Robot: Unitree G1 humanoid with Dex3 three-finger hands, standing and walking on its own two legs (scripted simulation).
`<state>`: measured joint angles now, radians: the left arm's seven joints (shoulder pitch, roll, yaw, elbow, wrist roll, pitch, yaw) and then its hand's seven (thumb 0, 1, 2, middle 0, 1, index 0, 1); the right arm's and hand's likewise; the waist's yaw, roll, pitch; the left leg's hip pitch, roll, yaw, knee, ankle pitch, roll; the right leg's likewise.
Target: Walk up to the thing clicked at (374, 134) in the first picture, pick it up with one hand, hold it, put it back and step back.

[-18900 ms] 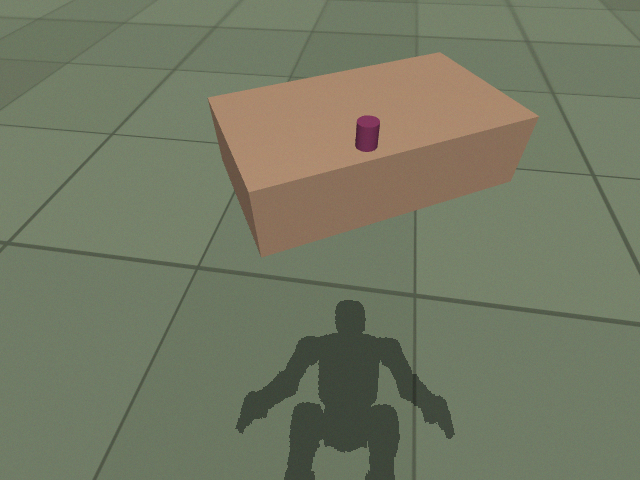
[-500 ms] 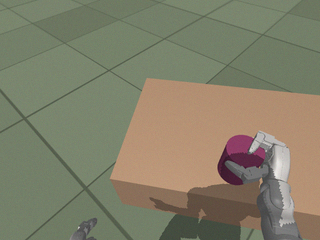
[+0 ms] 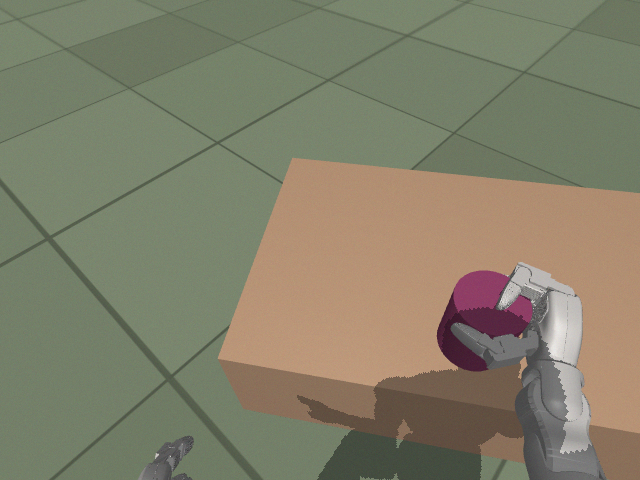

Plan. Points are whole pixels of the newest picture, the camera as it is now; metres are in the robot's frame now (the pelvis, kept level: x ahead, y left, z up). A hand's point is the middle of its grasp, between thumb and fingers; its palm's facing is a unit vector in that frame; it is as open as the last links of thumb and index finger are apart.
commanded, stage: crouch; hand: right
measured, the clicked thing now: (479, 322) +0.34 -0.17 +0.02
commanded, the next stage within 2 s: lower in 1.22 s
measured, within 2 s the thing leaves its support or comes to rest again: neither
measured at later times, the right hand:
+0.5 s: hand (483, 309) +0.41 -0.21 -0.06, palm faces +0.30 +0.95 -0.02, open 7.2 cm
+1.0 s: hand (476, 317) +0.44 -0.23 -0.14, palm faces +0.32 +0.95 +0.00, open 7.2 cm
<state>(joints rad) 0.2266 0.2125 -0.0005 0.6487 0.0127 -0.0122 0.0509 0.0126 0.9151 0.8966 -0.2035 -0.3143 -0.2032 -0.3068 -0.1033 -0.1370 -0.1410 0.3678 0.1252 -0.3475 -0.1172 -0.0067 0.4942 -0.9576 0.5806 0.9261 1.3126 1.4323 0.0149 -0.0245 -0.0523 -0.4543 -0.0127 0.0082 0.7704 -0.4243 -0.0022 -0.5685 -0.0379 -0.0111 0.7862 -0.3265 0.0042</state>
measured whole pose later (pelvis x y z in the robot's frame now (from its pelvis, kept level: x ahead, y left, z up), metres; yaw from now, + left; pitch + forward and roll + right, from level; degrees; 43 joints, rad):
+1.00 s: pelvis -0.04 +0.00 -0.16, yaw +4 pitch +31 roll +5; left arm 0.19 0.23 -0.02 0.69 0.08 0.02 -0.03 0.01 0.89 0.93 -0.20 -0.30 -0.18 -0.31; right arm -0.70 -0.41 -0.49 1.01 0.09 -0.61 0.01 -0.01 0.49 -0.95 0.58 0.92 1.34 1.44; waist 0.11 -0.02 -0.18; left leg -1.42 -0.06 0.05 1.52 -0.65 0.00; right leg -1.56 -0.08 0.06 1.54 -0.53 0.00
